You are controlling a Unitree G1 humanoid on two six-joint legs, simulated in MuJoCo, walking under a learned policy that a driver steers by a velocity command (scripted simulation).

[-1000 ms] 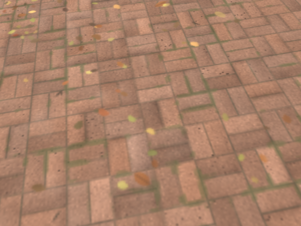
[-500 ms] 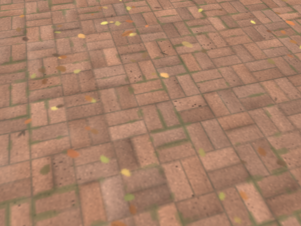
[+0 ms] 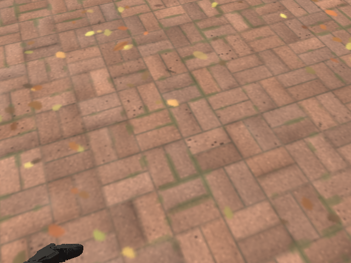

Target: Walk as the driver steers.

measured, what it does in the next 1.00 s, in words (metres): walks ahead, turning left: left foot, then right foot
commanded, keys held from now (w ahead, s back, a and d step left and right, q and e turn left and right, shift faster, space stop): w+q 1.00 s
